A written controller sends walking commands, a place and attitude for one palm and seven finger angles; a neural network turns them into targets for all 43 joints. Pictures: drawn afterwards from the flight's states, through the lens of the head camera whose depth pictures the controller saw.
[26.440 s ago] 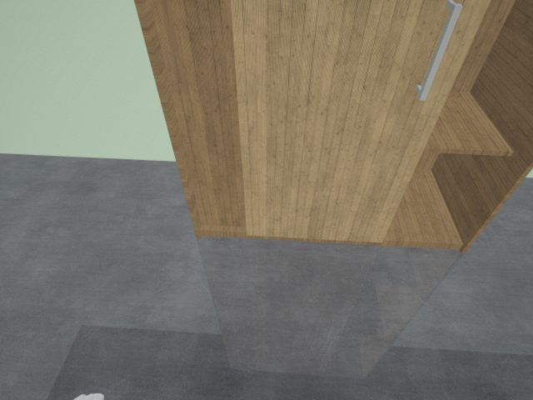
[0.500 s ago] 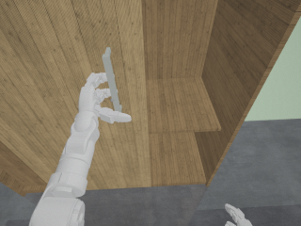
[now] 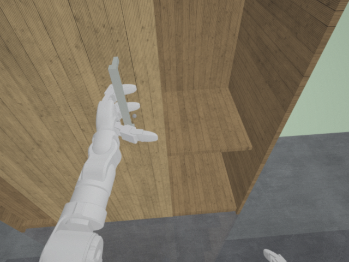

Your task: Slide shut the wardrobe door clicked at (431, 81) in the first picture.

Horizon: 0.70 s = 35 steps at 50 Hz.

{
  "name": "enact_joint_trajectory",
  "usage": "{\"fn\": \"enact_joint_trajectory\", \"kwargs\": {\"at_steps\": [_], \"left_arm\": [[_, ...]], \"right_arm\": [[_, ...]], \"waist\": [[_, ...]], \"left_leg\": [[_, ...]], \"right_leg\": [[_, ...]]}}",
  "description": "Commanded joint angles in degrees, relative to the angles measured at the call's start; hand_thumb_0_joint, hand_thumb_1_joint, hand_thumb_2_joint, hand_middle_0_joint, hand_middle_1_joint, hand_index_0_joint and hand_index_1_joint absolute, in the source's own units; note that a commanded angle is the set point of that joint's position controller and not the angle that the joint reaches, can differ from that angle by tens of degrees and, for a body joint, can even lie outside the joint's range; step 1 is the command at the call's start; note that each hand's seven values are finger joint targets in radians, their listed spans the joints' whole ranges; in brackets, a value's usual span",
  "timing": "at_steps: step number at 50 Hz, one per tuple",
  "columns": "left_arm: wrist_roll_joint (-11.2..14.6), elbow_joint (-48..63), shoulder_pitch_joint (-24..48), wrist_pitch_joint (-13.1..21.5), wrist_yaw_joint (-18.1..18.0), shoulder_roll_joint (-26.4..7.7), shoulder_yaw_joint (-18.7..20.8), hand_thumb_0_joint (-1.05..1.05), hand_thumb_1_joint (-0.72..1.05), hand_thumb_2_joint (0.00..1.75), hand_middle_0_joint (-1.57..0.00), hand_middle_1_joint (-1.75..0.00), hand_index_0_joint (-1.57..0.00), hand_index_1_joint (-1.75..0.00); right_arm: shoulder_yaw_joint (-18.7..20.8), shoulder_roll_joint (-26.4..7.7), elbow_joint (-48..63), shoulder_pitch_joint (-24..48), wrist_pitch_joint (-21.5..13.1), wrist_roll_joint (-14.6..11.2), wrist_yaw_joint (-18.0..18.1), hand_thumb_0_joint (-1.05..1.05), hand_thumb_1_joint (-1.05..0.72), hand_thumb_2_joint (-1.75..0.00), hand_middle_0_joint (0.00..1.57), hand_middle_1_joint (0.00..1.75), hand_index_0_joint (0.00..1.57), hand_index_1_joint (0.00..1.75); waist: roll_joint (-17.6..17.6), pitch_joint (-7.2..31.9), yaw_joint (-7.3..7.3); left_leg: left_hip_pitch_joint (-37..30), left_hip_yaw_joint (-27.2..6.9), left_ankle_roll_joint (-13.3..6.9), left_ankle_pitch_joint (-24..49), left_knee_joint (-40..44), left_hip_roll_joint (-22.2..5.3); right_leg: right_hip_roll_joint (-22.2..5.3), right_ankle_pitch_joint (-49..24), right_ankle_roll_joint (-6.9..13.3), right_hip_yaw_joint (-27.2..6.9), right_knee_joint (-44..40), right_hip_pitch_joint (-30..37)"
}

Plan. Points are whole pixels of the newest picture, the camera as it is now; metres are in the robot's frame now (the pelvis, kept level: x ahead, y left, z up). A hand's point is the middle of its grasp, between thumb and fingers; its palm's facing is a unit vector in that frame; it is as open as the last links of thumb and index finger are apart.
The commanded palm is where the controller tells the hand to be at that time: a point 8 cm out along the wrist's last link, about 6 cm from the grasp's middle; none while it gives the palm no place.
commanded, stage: slide the fingers in behind the handle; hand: left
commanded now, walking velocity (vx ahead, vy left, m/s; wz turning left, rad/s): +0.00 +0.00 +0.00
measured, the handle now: (124, 104) +0.45 +0.15 +0.13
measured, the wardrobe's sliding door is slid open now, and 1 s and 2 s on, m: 0.37 0.37 0.37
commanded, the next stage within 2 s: grip the handle and tug to test in 0.58 s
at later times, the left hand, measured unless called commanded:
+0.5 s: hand (133, 117) +0.40 +0.11 +0.14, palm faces +0.13 -0.99 +0.00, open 14.1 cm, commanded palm +0.36 +0.15 +0.14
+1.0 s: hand (132, 117) +0.40 +0.12 +0.15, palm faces +0.12 -0.99 +0.01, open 11.7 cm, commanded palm +0.37 +0.16 +0.14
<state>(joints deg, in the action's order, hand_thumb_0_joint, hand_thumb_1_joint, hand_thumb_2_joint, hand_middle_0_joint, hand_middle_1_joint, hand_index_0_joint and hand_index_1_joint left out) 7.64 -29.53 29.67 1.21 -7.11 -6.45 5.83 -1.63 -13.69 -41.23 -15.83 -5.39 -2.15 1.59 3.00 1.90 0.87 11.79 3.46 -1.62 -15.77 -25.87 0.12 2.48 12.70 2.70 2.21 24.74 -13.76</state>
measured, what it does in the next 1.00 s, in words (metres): stands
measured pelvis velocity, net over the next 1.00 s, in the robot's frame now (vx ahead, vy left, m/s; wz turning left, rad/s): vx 0.00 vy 0.00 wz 0.01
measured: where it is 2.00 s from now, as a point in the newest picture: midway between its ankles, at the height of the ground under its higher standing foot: outside the picture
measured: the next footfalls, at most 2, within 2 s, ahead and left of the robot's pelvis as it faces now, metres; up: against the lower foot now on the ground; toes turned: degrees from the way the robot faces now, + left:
none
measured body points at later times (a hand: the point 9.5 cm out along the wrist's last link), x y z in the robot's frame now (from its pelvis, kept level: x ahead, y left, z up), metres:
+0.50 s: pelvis +0.00 +0.00 +0.00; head +0.00 -0.02 +0.45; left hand +0.38 +0.17 +0.15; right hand +0.14 -0.23 -0.11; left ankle -0.02 +0.10 -0.74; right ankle +0.00 -0.09 -0.74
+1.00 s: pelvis +0.00 +0.00 +0.00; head +0.00 -0.01 +0.45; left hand +0.38 +0.17 +0.15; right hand +0.14 -0.23 -0.11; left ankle -0.02 +0.10 -0.74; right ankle +0.00 -0.09 -0.74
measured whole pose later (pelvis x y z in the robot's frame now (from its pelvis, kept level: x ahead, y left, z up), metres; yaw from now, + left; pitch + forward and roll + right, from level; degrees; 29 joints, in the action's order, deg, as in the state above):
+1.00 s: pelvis +0.00 +0.00 +0.00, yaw +0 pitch +1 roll +0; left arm 7.9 -24.0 26.8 -2.7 -8.1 -5.7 4.1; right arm -2.2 -13.1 -40.2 -13.4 -3.5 -2.1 1.8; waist 2.6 2.0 0.2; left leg 10.0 3.2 -1.8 -16.0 -25.3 0.4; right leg 2.2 13.0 2.4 2.4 24.1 -11.8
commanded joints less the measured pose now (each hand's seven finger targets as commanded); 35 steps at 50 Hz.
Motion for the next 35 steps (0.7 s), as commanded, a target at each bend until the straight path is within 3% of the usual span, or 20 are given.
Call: {"fn": "enact_joint_trajectory", "kwargs": {"at_steps": [1,3,7,8,11,14,16,19,21,22,25,28,33,35], "left_arm": [[-0.39,13.82,25.14,3.33,-0.82,-5.86,0.85,0.0,-0.5,0.3,-0.3,-1.2,-0.3,-1.2],[-0.87,14.18,23.6,3.33,-0.92,-6.12,0.73,0.0,-0.5,0.3,-0.3,-1.2,-0.3,-1.2],[-0.62,14.64,26.3,3.09,-0.69,-4.17,-1.2,0.0,-0.5,0.3,-0.3,-1.2,-0.3,-1.2],[-0.89,14.25,25.07,3.17,-0.84,-6.05,0.56,0.0,-0.5,0.3,-0.3,-1.2,-0.3,-1.2],[-0.63,15.85,25.22,3.32,-0.51,-3.93,-1.48,0.0,-0.5,0.3,-0.3,-1.2,-0.3,-1.2],[-0.57,15.82,24.79,3.26,-0.74,-2.89,-2.31,0.0,-0.5,0.3,-0.3,-1.2,-0.3,-1.2],[-0.53,16.27,23.81,3.25,-0.75,-4.32,-1.0,0.0,-0.5,0.3,-0.3,-1.2,-0.3,-1.2],[-0.69,15.77,24.56,2.8,-0.57,-2.43,-3.31,0.0,-0.5,0.3,-0.3,-1.2,-0.3,-1.2],[-0.72,17.06,24.21,2.79,-0.74,-2.36,-3.01,0.0,-0.5,0.3,-0.3,-1.2,-0.3,-1.2],[-0.68,17.08,23.29,2.69,-0.86,-3.57,-1.91,0.0,-0.5,0.3,-0.3,-1.2,-0.3,-1.2],[-0.67,18.76,22.43,2.64,-0.6,-1.15,-4.32,0.0,-0.5,0.3,-0.3,-1.2,-0.3,-1.2],[-0.66,18.42,21.93,2.21,-0.95,-2.84,-2.69,0.0,-0.5,0.3,-0.3,-1.2,-0.3,-1.2],[-0.69,20.53,20.78,1.9,-0.63,-1.04,-4.6,0.0,-0.5,0.3,-0.3,-1.2,-0.3,-1.2],[-0.43,20.58,19.96,1.69,-0.74,-2.63,-2.93,0.0,-0.45,0.32,-0.3,-1.21,-0.3,-1.21]], "right_arm": [[2.24,-5.79,7.86,4.25,-2.95,0.13,0.14,0.0,-0.9,-0.9,0.2,0.3,0.2,0.3],[2.3,-5.89,8.04,4.5,-2.78,0.25,0.15,0.0,-0.9,-0.9,0.2,0.3,0.2,0.3],[2.1,-5.56,8.1,4.6,-2.69,0.13,0.26,0.0,-0.9,-0.9,0.2,0.3,0.2,0.3],[2.3,-5.65,7.97,4.79,-2.59,0.08,0.29,0.0,-0.9,-0.9,0.2,0.3,0.2,0.3],[2.11,-5.34,8.29,4.88,-2.71,0.04,0.11,0.0,-0.9,-0.9,0.2,0.3,0.2,0.3],[2.15,-5.4,8.31,4.94,-2.72,0.13,0.01,0.0,-0.9,-0.9,0.2,0.3,0.2,0.3],[2.24,-5.5,8.45,5.09,-2.68,0.18,0.1,0.0,-0.9,-0.9,0.2,0.3,0.2,0.3],[1.93,-5.3,8.33,5.52,-2.39,0.0,0.05,0.0,-0.9,-0.9,0.2,0.3,0.2,0.3],[2.07,-5.18,8.53,5.56,-2.48,0.07,0.01,0.0,-0.9,-0.9,0.2,0.3,0.2,0.3],[2.19,-5.32,8.48,5.5,-2.45,0.08,0.05,0.0,-0.9,-0.9,0.2,0.3,0.2,0.3],[2.08,-5.05,8.78,5.85,-2.42,0.09,-0.19,0.0,-0.9,-0.9,0.2,0.3,0.2,0.3],[2.17,-5.34,8.62,5.93,-2.25,0.13,-0.13,0.0,-0.9,-0.9,0.2,0.3,0.2,0.3],[2.05,-5.07,9.02,6.42,-2.17,0.09,-0.23,0.0,-0.9,-0.9,0.2,0.3,0.2,0.3],[2.09,-5.16,8.98,6.52,-2.05,0.1,-0.24,0.0,-0.9,-0.9,0.2,0.3,0.2,0.3]], "waist": [[-5.74,15.18,0.45],[-5.82,16.28,-0.17],[-4.87,15.13,0.83],[-4.44,15.7,0.14],[-3.43,16.6,0.41],[-4.69,15.9,0.64],[-5.46,16.58,0.11],[-5.08,14.11,0.79],[-3.67,15.66,0.33],[-5.17,16.61,0.06],[-4.12,16.48,0.13],[-6.15,15.58,-0.16],[-3.84,15.71,-0.37],[-4.23,15.93,-0.5]], "left_leg": [[-4.49,-2.17,-0.16,16.49,1.73,-0.55],[-4.38,-1.94,-0.18,16.93,1.81,-0.55],[-5.02,-2.01,-0.29,16.65,1.66,-0.42],[-5.11,-2.07,-0.12,16.66,1.64,-0.55],[-6.18,-2.17,0.09,18.43,1.4,-0.49],[-6.48,-2.3,-0.02,18.53,1.39,-0.66],[-6.3,-2.21,0.0,19.2,1.37,-0.65],[-5.7,-2.4,0.03,17.82,1.6,-0.69],[-6.82,-2.4,0.1,18.86,1.37,-0.63],[-6.76,-2.5,0.15,19.43,1.29,-0.65],[-7.78,-2.7,0.47,21.17,1.28,-0.88],[-6.95,-2.76,0.4,20.34,1.46,-0.95],[-7.79,-2.7,0.7,21.78,1.47,-0.95],[-7.5,-2.62,0.68,21.06,1.48,-0.87]], "right_leg": [[-2.03,-17.48,-1.46,-1.89,-1.87,6.26],[-2.13,-18.19,-1.4,-2.13,-1.72,7.57],[-2.19,-18.36,-1.48,-2.18,-1.95,6.34],[-2.18,-17.7,-1.28,-2.12,-1.9,6.74],[-2.18,-19.53,-1.2,-1.99,-1.38,6.78],[-2.14,-19.21,-1.33,-1.75,-1.47,6.17],[-2.16,-20.34,-1.32,-1.94,-1.27,7.19],[-2.25,-18.7,-1.37,-1.66,-1.61,5.92],[-2.27,-19.28,-1.18,-1.72,-1.32,6.18],[-2.2,-20.0,-1.2,-1.69,-1.16,6.96],[-2.15,-20.56,-1.06,-1.26,-0.81,6.6],[-2.14,-20.0,-1.15,-1.27,-1.24,6.88],[-2.22,-20.69,-0.93,-1.13,-0.93,7.1],[-2.17,-20.39,-1.04,-1.27,-1.08,7.25]]}}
